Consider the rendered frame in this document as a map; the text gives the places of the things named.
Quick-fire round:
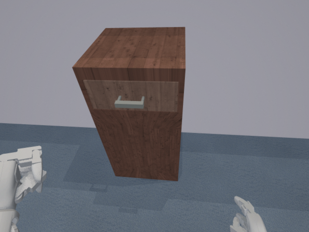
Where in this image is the cabinet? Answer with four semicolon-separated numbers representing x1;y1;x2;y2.
72;27;185;181

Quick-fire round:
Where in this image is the left robot hand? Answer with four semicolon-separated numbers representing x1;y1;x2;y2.
0;146;46;210

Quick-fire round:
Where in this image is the handle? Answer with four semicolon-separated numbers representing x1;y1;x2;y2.
114;96;145;109

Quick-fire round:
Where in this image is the left robot forearm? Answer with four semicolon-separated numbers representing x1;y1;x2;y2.
0;209;20;232

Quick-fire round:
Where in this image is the drawer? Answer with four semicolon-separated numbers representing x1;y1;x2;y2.
83;80;178;112

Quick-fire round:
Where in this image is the right robot hand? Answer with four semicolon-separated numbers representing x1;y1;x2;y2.
230;196;267;232

